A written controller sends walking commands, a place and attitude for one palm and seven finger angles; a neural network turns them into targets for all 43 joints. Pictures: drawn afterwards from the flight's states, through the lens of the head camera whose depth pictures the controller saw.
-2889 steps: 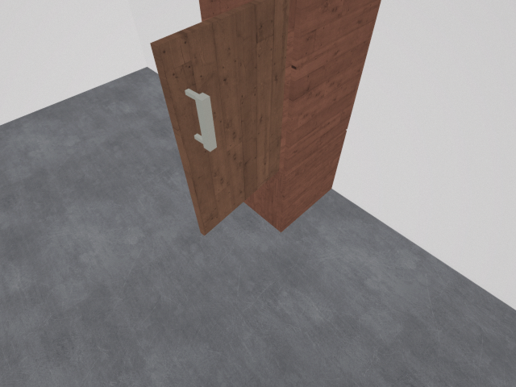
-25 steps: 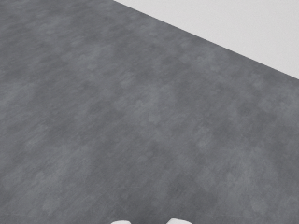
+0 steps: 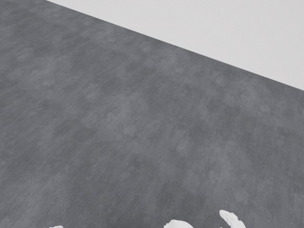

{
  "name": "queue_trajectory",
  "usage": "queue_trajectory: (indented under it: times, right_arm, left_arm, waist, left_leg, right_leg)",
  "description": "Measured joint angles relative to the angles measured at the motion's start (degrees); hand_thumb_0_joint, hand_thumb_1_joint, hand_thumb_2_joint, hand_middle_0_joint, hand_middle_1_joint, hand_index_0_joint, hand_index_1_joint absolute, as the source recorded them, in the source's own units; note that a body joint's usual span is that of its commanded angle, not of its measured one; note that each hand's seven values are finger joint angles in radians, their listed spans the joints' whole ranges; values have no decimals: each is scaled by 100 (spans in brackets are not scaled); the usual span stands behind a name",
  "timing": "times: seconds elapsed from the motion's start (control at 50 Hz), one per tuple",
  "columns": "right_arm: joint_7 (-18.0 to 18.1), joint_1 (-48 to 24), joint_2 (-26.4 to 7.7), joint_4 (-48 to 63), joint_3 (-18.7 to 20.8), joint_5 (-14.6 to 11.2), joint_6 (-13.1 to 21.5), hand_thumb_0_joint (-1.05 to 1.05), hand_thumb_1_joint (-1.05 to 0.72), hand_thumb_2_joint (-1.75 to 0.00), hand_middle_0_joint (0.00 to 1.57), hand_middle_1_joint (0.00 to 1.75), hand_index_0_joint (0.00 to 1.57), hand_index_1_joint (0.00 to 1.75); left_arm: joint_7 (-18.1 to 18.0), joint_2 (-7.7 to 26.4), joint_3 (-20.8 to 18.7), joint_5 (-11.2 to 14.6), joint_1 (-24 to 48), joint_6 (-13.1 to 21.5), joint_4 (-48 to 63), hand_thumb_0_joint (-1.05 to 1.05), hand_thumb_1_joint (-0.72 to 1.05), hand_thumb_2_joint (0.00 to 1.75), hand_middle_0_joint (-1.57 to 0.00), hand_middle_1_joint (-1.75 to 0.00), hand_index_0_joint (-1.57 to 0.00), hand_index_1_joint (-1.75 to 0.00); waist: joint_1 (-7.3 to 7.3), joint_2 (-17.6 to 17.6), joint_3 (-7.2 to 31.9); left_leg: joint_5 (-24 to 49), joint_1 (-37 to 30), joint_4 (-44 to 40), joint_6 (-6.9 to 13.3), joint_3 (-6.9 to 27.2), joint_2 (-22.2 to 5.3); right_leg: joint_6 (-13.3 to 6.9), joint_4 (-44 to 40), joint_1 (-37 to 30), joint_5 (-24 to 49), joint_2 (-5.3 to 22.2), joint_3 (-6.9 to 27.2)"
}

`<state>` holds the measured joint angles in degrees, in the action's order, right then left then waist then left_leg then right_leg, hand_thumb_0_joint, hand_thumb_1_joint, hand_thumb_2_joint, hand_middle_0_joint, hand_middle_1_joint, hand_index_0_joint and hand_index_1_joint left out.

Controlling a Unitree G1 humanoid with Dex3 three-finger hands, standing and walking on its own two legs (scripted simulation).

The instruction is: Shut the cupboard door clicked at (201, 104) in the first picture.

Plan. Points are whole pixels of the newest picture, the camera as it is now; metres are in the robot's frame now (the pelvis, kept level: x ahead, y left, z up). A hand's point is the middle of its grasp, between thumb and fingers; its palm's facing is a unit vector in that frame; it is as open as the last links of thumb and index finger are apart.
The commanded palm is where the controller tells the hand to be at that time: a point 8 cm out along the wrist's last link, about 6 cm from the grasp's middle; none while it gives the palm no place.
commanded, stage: turn to face it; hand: left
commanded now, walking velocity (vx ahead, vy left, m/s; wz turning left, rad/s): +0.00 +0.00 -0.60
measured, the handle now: out of the picture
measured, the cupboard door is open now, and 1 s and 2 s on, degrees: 27 27 27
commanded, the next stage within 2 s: none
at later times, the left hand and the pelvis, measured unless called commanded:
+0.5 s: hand (111, 214) +0.17 +0.13 -0.15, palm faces -0.31 -0.92 -0.24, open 7.4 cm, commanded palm none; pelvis +0.02 -0.03 +0.00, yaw -18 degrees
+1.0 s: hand (128, 194) +0.23 +0.09 -0.16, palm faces -0.57 -0.77 -0.28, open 7.4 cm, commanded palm none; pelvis +0.02 -0.03 -0.01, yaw -38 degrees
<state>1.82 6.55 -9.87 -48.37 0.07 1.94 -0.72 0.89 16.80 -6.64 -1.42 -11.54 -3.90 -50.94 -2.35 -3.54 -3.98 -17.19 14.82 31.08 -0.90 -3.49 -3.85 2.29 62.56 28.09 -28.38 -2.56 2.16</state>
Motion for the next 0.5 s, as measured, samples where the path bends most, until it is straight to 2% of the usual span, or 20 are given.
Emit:
queue_trajectory:
  times: [0.04, 0.08, 0.14, 0.2, 0.24, 0.26, 0.3, 0.32, 0.36, 0.42, 0.5]
  right_arm:
    - [8, 117, -43, -24, 9, 12, -30, 0, -90, -90, 20, 30, 20, 30]
    - [7, 216, -110, -62, 45, 18, -43, 0, -90, -90, 20, 30, 20, 30]
    - [-20, 369, -233, -135, 115, 15, -52, 0, -90, -90, 20, 30, 20, 30]
    - [-49, 527, -380, -219, 193, 6, -86, 0, -90, -90, 20, 30, 20, 30]
    - [-72, 676, -497, -267, 248, -25, -118, 0, -90, -90, 20, 30, 20, 30]
    - [-81, 707, -577, -315, 284, -52, -154, 0, -90, -90, 20, 30, 20, 30]
    - [-42, 651, -728, -422, 330, -90, -300, 0, -90, -90, 20, 30, 20, 30]
    - [-19, 628, -759, -454, 337, -99, -347, 0, -90, -90, 20, 30, 20, 30]
    - [-12, 576, -744, -482, 322, -103, -366, 1, -91, -90, 20, 30, 20, 30]
    - [-57, 494, -639, -407, 279, -100, -331, 1, -91, -90, 20, 30, 20, 30]
    - [-91, 396, -485, -272, 244, -109, -279, 1, -91, -90, 20, 30, 20, 30]
  left_arm:
    - [52, 37, -1, 3, 48, -41, 73, 1, 91, 90, -19, -30, -19, -30]
    - [98, 39, 17, 5, 89, -67, 127, 1, 91, 90, -19, -30, -19, -30]
    - [145, 12, 56, 2, 160, -75, 153, 1, 91, 90, -19, -30, -19, -30]
    - [171, -38, 106, 4, 242, -53, 160, 1, 91, 90, -19, -30, -19, -30]
    - [188, -60, 160, 2, 259, 22, 200, 1, 91, 90, -19, -30, -19, -30]
    - [167, -105, 182, -14, 282, 102, 196, 1, 91, 90, -19, -30, -19, -30]
    - [96, -250, 269, 8, 329, 199, 177, 1, 91, 90, -19, -30, -19, -30]
    - [60, -307, 302, 11, 319, 214, 187, 0, 91, 90, -19, -30, -20, -30]
    - [-15, -377, 329, 18, 280, 197, 201, 0, 91, 90, -20, -30, -20, -30]
    - [-55, -413, 362, 18, 217, 171, 169, 0, 91, 90, -20, -30, -20, -30]
    - [-35, -445, 386, -11, 155, 142, 108, 0, 91, 90, -20, -30, -20, -30]
  waist:
    - [28, 101, -39]
    - [66, 216, -88]
    - [159, 354, -144]
    - [263, 461, -171]
    - [311, 511, -131]
    - [310, 589, -123]
    - [355, 756, -185]
    - [371, 769, -193]
    - [359, 688, -195]
    - [358, 510, -166]
    - [342, 364, -103]
  left_leg:
    - [36, -106, -120, -17, -112, -139]
    - [29, -188, -174, -40, -250, -270]
    - [-69, -257, -106, -104, -483, -436]
    - [-273, -259, 154, -208, -723, -584]
    - [-508, -164, 540, -307, -842, -678]
    - [-690, -7, 956, -319, -759, -725]
    - [-1296, 466, 2153, -326, -237, -540]
    - [-1387, 696, 2672, -327, -67, -401]
    - [-1218, 1049, 3291, -360, 54, -226]
    - [-846, 1330, 3284, -426, 120, -117]
    - [-639, 1315, 2544, -456, 197, -30]
  right_leg:
    - [60, 138, 41, 70, 143, -167]
    - [80, -176, -50, 147, 282, -284]
    - [40, -1016, -330, 300, 406, -400]
    - [-52, -1833, -682, 525, 415, -536]
    - [-168, -2673, -1075, 1134, 391, -621]
    - [-239, -2750, -1110, 976, 330, -602]
    - [-339, -2559, -1022, 828, 226, -539]
    - [-363, -2596, -1033, 852, 215, -492]
    - [-372, -2818, -1113, 1013, 204, -350]
    - [-395, -3156, -1229, 1226, 178, -146]
    - [-373, -3343, -1295, 1338, 115, 74]
